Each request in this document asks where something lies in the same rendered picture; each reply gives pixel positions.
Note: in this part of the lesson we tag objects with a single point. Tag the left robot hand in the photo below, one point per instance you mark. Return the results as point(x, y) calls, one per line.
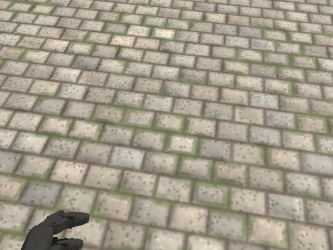
point(41, 237)

